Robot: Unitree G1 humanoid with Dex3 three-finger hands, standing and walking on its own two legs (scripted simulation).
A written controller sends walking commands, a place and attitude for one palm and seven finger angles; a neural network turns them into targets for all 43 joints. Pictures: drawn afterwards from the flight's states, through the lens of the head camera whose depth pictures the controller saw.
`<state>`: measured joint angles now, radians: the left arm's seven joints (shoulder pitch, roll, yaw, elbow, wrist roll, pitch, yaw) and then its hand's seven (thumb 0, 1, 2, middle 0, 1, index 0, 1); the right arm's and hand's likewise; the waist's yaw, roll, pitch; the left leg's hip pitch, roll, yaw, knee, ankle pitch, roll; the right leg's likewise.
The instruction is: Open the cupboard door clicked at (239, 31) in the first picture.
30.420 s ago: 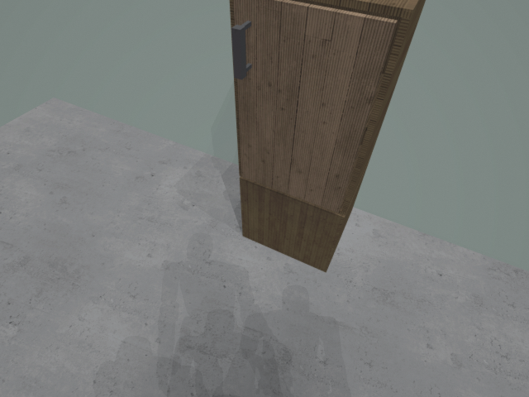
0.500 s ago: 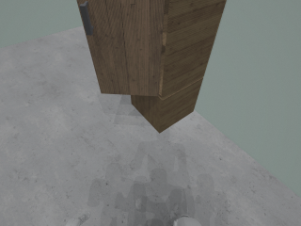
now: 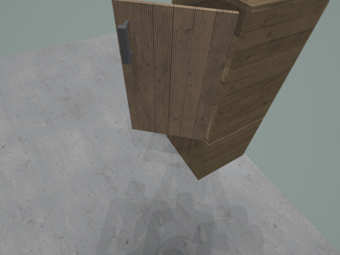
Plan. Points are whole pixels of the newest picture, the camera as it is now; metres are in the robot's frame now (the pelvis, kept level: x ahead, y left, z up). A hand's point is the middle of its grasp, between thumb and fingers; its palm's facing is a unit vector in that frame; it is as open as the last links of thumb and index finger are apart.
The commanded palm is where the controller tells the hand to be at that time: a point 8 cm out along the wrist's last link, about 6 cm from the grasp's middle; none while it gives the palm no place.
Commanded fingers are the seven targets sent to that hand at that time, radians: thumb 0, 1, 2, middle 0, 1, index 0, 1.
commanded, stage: take the last steps up to it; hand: left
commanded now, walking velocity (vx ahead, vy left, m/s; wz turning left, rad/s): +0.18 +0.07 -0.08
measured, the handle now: (126, 42) +0.69 +0.23 +0.14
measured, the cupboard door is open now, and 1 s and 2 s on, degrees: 50 50 50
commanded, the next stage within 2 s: come to a stop and stand still in 0.06 s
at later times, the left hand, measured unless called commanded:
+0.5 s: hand (109, 222) +0.22 +0.20 -0.17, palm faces -0.04 -0.97 -0.22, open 7.3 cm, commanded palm none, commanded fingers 0.00 0.90 0.90 -0.20 -0.30 -0.20 -0.30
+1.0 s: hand (85, 254) +0.14 +0.24 -0.18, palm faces -0.03 -0.97 -0.25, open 7.4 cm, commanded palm none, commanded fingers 0.00 0.90 0.90 -0.20 -0.30 -0.20 -0.30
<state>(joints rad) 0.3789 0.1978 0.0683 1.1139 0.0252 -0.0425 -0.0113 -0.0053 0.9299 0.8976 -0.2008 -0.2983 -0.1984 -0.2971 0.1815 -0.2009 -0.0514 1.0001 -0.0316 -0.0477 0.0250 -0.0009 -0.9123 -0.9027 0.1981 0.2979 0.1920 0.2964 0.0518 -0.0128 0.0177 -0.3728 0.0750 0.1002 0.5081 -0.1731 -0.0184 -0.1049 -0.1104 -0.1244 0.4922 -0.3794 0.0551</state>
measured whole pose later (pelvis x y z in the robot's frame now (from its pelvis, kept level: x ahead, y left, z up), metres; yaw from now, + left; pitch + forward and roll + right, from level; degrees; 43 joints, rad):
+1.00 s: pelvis +0.10 +0.05 -0.01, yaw -3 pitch -1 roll +0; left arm 0.26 0.21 0.01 1.00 0.02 0.02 0.05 0.01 0.91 0.90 -0.20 -0.30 -0.20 -0.30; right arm 0.19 -0.18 -0.04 0.93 -0.02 -0.01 -0.02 0.00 -0.91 -0.90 0.20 0.30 0.20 0.30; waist 0.01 -0.02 0.06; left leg -0.30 0.00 0.10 0.67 -0.35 0.05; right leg -0.26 -0.06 0.03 0.74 -0.43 0.02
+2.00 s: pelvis +0.08 +0.03 +0.01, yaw -3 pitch -1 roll +0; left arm 0.33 0.14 -0.02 1.09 0.02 -0.03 0.03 0.00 0.91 0.90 -0.20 -0.30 -0.20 -0.30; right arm 0.27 -0.15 0.00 1.13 -0.01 -0.02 -0.02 0.01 -0.92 -0.90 0.20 0.30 0.20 0.30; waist 0.01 -0.02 0.01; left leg -0.21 0.01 0.07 0.44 -0.21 0.01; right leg -0.17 -0.02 -0.02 0.46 -0.27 0.00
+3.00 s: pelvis +0.09 +0.04 +0.00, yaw -2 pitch -2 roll +0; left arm 0.30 0.22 0.01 1.02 0.02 -0.02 0.04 0.01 0.91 0.90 -0.20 -0.30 -0.20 -0.30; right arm 0.24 -0.22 -0.03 1.03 -0.02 -0.02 -0.03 0.00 -0.91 -0.90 0.21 0.30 0.20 0.30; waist -0.01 0.00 0.01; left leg -0.24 0.00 0.06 0.55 -0.27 0.03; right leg -0.18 -0.03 -0.03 0.54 -0.32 0.01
